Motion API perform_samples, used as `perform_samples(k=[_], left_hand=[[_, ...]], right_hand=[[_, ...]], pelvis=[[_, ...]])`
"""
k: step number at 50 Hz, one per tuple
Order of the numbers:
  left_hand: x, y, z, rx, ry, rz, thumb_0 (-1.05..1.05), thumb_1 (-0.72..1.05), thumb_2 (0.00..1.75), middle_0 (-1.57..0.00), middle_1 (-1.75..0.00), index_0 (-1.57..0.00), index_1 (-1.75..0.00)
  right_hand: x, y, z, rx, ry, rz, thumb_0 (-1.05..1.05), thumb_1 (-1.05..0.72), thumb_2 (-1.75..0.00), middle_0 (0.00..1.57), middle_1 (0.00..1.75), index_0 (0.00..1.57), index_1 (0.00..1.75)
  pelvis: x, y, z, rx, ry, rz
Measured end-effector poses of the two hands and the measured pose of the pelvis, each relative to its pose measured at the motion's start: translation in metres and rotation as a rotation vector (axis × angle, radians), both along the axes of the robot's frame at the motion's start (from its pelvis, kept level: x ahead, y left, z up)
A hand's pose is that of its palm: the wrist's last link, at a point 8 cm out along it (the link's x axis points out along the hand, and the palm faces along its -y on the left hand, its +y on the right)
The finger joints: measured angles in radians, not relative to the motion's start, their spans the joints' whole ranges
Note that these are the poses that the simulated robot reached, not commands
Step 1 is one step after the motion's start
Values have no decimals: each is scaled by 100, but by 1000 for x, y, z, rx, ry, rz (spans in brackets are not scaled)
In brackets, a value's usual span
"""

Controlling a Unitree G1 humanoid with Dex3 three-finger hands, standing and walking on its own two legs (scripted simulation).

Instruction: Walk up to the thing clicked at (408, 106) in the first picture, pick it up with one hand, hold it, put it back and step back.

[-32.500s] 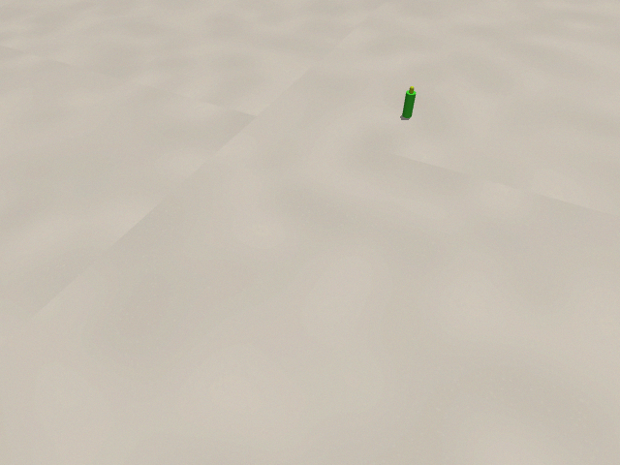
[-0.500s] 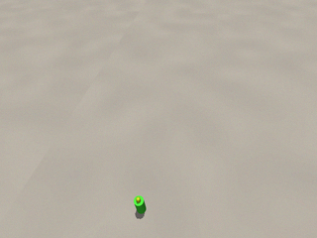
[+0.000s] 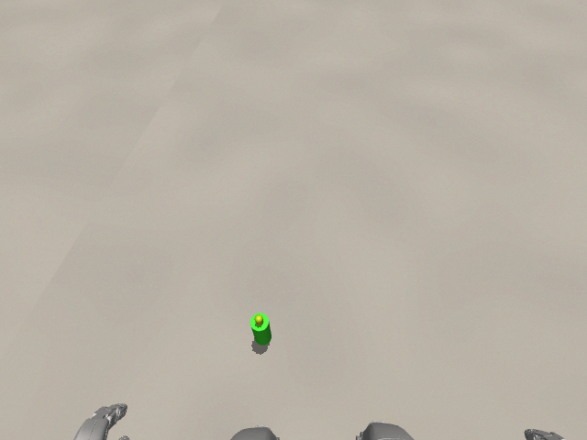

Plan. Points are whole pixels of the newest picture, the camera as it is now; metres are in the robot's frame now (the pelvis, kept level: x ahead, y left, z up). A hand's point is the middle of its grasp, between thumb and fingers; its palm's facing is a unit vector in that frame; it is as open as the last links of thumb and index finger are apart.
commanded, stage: step back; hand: left
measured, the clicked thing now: (261, 327) +0.48 +0.13 -0.66
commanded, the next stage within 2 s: none
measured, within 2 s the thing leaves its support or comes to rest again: neither
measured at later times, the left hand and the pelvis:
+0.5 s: hand out of the picture -0.01 +0.26 -0.15, palm faces -0.10 -0.91 -0.40, open 7.4 cm; pelvis -0.12 +0.00 +0.00, yaw -6 degrees
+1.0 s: hand out of the picture -0.11 +0.27 -0.14, palm faces +0.01 -0.94 -0.34, open 7.4 cm; pelvis -0.25 +0.01 +0.01, yaw +1 degrees
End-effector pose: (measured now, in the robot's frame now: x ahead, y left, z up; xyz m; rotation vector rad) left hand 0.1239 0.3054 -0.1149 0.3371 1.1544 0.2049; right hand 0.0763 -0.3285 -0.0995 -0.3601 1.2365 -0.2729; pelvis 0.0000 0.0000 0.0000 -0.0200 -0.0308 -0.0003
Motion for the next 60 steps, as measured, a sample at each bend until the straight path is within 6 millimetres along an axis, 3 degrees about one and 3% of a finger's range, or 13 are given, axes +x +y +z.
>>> perform_samples(k=[4,8,15,20,26,32,38,43,46,50,55,60], left_hand=[[4,9,-3,-8,-33,-4,0,90,90,-20,-30,-21,-30],[-10,10,1,-19,-18,-23,0,90,90,-20,-30,-21,-30],[-65,15,-1,5,81,-54,0,90,90,-20,-30,-21,-30],[-100,11,0,23,95,-64,0,90,90,-20,-30,-21,-30],[-151,-4,9,39,68,-56,0,90,90,-20,-30,-21,-30],[-205,-11,33,55,70,-15,0,90,90,-20,-30,-21,-30],[-207,-6,39,68,-5,-30,1,90,90,-20,-30,-21,-30],[-210,5,21,37,-86,-30,0,90,90,-20,-30,-21,-30],[-225,8,11,5,-81,-13,0,90,90,-20,-30,-21,-30],[-248,5,12,-26,-55,4,0,90,90,-20,-30,-21,-30],[-285,3,12,-20,-36,-2,0,90,90,-20,-30,-21,-30],[-326,-2,8,21,10,-34,0,90,90,-20,-30,-21,-30]], right_hand=[[-33,18,5,-8,49,6,0,-90,-90,20,30,20,30],[-56,31,12,-9,75,-4,0,-90,-90,20,30,20,30],[-66,39,11,4,-38,-24,0,-90,-90,21,30,21,30],[-81,34,3,21,-98,-10,0,-90,-90,21,30,21,30],[-114,11,-12,43,-136,-21,0,-90,-90,21,30,21,30],[-159,-1,-1,54,-94,-38,0,-90,-90,20,30,20,30],[-213,-5,-1,14,15,-11,0,-90,-90,20,30,20,30],[-242,10,-7,-12,71,36,0,-90,-90,20,30,20,30],[-253,27,-1,-1,54,48,0,-90,-90,20,30,20,30],[-260,36,14,1,4,70,0,-90,-90,21,30,21,30],[-259,31,22,-13,-81,85,0,-90,-90,21,30,21,30],[-267,16,15,-9,-168,91,0,-90,-90,21,30,21,30]], pelvis=[[-15,10,3,-6,-4,0],[-30,15,12,-8,16,-14],[-57,19,12,4,11,-72],[-87,12,6,10,-1,-99],[-128,-3,-3,-7,-26,-100],[-153,-10,15,62,-16,-100],[-185,-5,16,41,24,-47],[-215,6,3,24,18,9],[-233,10,4,52,-6,-5],[-250,11,13,-1,6,10],[-278,6,15,-2,18,-24],[-313,-4,5,17,12,-67]])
